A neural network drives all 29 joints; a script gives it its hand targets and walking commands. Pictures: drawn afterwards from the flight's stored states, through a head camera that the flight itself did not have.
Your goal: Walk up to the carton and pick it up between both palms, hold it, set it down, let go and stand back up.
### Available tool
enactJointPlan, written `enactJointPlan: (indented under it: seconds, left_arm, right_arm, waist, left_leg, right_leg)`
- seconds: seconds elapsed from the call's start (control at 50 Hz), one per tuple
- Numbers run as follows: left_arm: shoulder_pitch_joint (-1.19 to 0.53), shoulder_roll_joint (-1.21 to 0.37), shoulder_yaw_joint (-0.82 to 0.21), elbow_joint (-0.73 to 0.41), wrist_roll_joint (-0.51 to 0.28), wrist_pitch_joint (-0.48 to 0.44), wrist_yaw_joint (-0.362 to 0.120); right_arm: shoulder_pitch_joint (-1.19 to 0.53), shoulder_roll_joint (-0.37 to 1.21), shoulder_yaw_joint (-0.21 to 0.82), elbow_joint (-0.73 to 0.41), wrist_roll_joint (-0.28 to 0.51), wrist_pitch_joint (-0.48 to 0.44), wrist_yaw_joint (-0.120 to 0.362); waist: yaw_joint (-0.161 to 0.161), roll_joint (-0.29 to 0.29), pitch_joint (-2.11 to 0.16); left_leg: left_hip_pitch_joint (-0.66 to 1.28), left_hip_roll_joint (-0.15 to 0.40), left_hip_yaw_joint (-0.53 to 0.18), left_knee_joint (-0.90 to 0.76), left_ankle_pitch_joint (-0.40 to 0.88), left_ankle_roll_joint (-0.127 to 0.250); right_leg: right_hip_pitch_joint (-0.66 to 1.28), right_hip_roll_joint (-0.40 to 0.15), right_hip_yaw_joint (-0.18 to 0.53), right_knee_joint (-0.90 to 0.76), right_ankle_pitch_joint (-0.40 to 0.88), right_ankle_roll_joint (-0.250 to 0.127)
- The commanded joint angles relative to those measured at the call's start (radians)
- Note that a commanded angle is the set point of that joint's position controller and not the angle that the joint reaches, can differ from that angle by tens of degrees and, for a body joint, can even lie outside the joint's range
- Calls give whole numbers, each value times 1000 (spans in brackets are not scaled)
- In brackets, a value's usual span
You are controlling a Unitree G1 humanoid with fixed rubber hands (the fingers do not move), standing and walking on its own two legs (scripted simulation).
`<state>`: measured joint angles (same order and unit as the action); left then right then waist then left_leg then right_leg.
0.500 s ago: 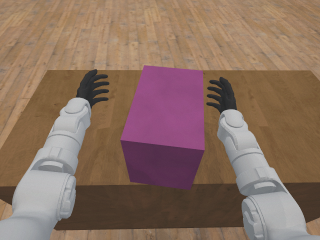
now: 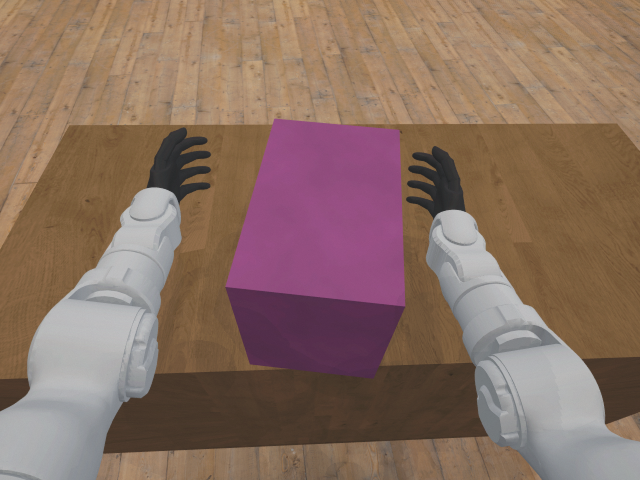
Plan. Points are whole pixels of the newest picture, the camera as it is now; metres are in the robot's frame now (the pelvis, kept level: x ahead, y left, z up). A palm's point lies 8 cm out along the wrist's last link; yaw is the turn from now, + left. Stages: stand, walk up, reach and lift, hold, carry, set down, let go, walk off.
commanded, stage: reach and lift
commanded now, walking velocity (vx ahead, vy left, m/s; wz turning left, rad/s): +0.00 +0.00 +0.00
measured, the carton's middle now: (323, 248) +0.44 +0.01 -0.01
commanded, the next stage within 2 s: none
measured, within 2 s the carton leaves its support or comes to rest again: neither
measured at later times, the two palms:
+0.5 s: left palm (188, 229) +0.44 +0.20 +0.03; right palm (429, 241) +0.43 -0.14 +0.03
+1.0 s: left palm (212, 235) +0.43 +0.16 +0.03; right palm (416, 252) +0.41 -0.12 +0.03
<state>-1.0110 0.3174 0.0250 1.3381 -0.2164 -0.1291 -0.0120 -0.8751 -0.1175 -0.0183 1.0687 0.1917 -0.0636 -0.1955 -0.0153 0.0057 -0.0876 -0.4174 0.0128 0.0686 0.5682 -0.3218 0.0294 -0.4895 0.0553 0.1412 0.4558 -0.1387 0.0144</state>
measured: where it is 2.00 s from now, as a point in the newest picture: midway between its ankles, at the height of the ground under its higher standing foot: outside the picture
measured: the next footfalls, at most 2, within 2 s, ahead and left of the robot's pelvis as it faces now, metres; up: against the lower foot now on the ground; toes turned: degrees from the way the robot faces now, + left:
none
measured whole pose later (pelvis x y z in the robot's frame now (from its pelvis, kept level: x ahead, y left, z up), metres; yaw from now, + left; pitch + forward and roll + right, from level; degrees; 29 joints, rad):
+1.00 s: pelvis -0.01 -0.01 -0.01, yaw +1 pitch +18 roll +0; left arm -1.00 0.21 0.41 1.52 0.23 -0.45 -0.03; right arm -0.86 0.11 -0.54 1.19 -0.41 -0.40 -0.19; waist -0.03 -0.01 -0.12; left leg -0.62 0.00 0.07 0.61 -0.31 0.03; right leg -0.70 0.05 0.14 0.53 -0.14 0.02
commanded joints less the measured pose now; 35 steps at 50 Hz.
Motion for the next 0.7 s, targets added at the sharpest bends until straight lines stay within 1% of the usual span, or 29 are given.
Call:
enactJointPlan:
  seconds: [0.0,0.02,0.04,0.06,0.08,0.12,0.14,0.16,0.18,0.2,0.22,0.24,0.28,0.3,0.32,0.36,0.38,0.42,0.44,0.46,0.48,0.5,0.52,0.54,0.56,0.58,0.6,0.64,0.68]
  left_arm:
    - [-286,90,-17,35,9,-105,-27]
    - [-263,75,-4,89,17,-127,-32]
    - [-276,80,-14,104,0,-156,-35]
    - [-291,83,-19,76,4,-174,-36]
    - [-305,115,-6,56,-20,-206,-31]
    - [-319,63,-31,15,-32,-257,-21]
    - [-314,76,-12,114,-16,-259,-26]
    - [-331,61,-34,105,-29,-276,-35]
    - [-300,69,-6,123,0,-284,-37]
    - [-348,74,-4,110,-23,-303,-38]
    - [-317,65,-4,109,-12,-309,-40]
    - [-343,58,1,126,-20,-319,-42]
    - [-357,45,-10,112,-16,-335,-38]
    - [-369,53,15,104,-10,-346,-32]
    - [-377,80,10,125,-3,-347,-33]
    - [-395,53,18,106,15,-354,-24]
    - [-385,49,19,106,-1,-344,-22]
    - [-334,18,16,96,12,-343,-23]
    - [-381,1,12,92,-4,-347,-26]
    - [-397,15,4,89,6,-358,-23]
    - [-383,1,33,106,16,-350,-24]
    - [-369,16,45,127,26,-346,-21]
    - [-351,2,49,115,44,-347,-25]
    - [-381,-27,39,115,28,-349,-30]
    - [-374,-21,75,124,60,-348,-23]
    - [-378,-31,56,76,59,-351,-18]
    - [-409,-40,65,110,58,-357,-26]
    - [-429,-55,76,90,89,-364,-28]
    - [-399,-128,104,91,125,-366,-31]
  right_arm:
    - [-308,-41,-24,32,1,-97,29]
    - [-252,-60,-11,144,2,-118,27]
    - [-280,-48,-26,129,-25,-135,24]
    - [-285,-40,-31,97,-6,-155,23]
    - [-320,-33,-25,59,4,-173,25]
    - [-325,-1,-27,13,-10,-225,32]
    - [-319,-22,-7,106,-6,-224,37]
    - [-326,7,-12,91,-21,-232,38]
    - [-291,12,-22,99,-35,-239,28]
    - [-311,9,-37,107,-48,-245,30]
    - [-298,8,-28,98,-39,-255,26]
    - [-292,38,-18,72,-53,-257,27]
    - [-330,28,-69,84,-70,-286,16]
    - [-332,30,-57,62,-76,-295,19]
    - [-317,35,-71,78,-90,-293,9]
    - [-347,23,-94,86,-99,-310,18]
    - [-322,28,-95,85,-97,-300,13]
    - [-263,67,-56,131,-72,-298,19]
    - [-350,65,-57,76,-83,-316,22]
    - [-332,74,-83,68,-86,-319,15]
    - [-338,85,-78,71,-106,-316,15]
    - [-316,52,-94,106,-100,-319,19]
    - [-264,109,-87,142,-106,-306,24]
    - [-313,107,-76,149,-106,-303,25]
    - [-289,124,-88,174,-113,-290,29]
    - [-314,110,-113,104,-128,-312,27]
    - [-331,171,-97,90,-126,-307,23]
    - [-347,206,-134,82,-187,-315,26]
    - [-337,239,-172,69,-236,-322,25]
  waist:
    - [-27,45,-615]
    - [-25,39,-574]
    - [-40,15,-573]
    - [-46,42,-581]
    - [-35,-6,-648]
    - [-40,53,-751]
    - [-27,61,-702]
    - [-42,47,-758]
    - [-29,34,-761]
    - [-50,12,-775]
    - [-20,20,-818]
    - [-35,-6,-790]
    - [-58,13,-834]
    - [-39,8,-844]
    - [-41,2,-874]
    - [-44,60,-873]
    - [-54,15,-859]
    - [-33,42,-856]
    - [-27,31,-899]
    - [-46,51,-854]
    - [-24,50,-854]
    - [-33,56,-839]
    - [-19,54,-803]
    - [-33,34,-778]
    - [-1,49,-722]
    - [-17,61,-766]
    - [-20,34,-755]
    - [-24,56,-787]
    - [-30,27,-789]
  left_leg:
    - [61,0,-38,22,614,-99]
    - [12,-8,-36,38,594,-98]
    - [-45,-3,-40,29,550,-96]
    - [-64,-6,-44,25,526,-94]
    - [-133,-11,-39,49,470,-81]
    - [-98,-8,-45,75,561,-104]
    - [-116,-2,-51,82,537,-102]
    - [-115,-7,-47,88,520,-92]
    - [-152,-12,-48,76,511,-88]
    - [-199,-22,-38,78,465,-89]
    - [-246,-26,-21,65,438,-83]
    - [-291,-28,-30,62,400,-77]
    - [-273,-20,-37,71,418,-89]
    - [-266,-23,-35,82,437,-88]
    - [-285,-21,-35,89,424,-89]
    - [-250,-8,-47,91,427,-101]
    - [-213,-16,-37,99,424,-97]
    - [-197,-8,-48,105,508,-98]
    - [-208,-10,-43,118,502,-102]
    - [-240,-11,-49,112,461,-104]
    - [-236,-17,-37,106,461,-100]
    - [-263,-10,-37,91,462,-104]
    - [-274,-21,-36,80,446,-88]
    - [-252,-13,-35,80,418,-92]
    - [-257,-15,-38,60,404,-92]
    - [-199,-3,-37,66,467,-107]
    - [-226,-7,-41,77,403,-86]
    - [-244,-16,-37,82,417,-92]
    - [-249,-15,-39,74,425,-91]
  right_leg:
    - [265,-35,-172,58,299,-53]
    - [253,-34,-163,91,315,-45]
    - [253,-42,-165,91,303,-45]
    - [264,-47,-159,96,294,-50]
    - [265,-51,-157,131,313,-40]
    - [215,-48,-157,159,353,-36]
    - [195,-45,-158,148,287,-37]
    - [210,-53,-154,141,293,-43]
    - [272,-61,-146,144,358,-41]
    - [284,-63,-145,170,366,-37]
    - [355,-64,-125,172,402,-34]
    - [350,-71,-127,193,387,-25]
    - [307,-66,-136,199,384,-31]
    - [294,-68,-146,211,390,-23]
    - [305,-68,-132,209,391,-27]
    - [254,-59,-142,196,301,-37]
    - [215,-50,-153,191,299,-32]
    - [214,-52,-146,191,324,-39]
    - [230,-54,-154,197,339,-35]
    - [222,-56,-148,199,338,-39]
    - [257,-57,-146,197,366,-36]
    - [269,-55,-147,192,385,-38]
    - [272,-59,-129,194,351,-31]
    - [257,-60,-160,192,304,-28]
    - [239,-59,-147,169,237,-35]
    - [212,-49,-158,153,247,-40]
    - [209,-54,-151,159,230,-40]
    - [223,-61,-143,169,267,-33]
    - [270,-59,-157,167,295,-28]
